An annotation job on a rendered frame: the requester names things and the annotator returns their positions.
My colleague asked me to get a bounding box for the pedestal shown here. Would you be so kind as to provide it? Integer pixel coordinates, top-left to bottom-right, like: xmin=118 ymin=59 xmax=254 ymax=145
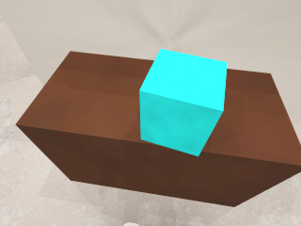
xmin=15 ymin=51 xmax=301 ymax=207

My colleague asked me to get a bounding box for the carton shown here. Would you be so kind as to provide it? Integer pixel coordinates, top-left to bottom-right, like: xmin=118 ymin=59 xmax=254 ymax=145
xmin=139 ymin=49 xmax=228 ymax=156

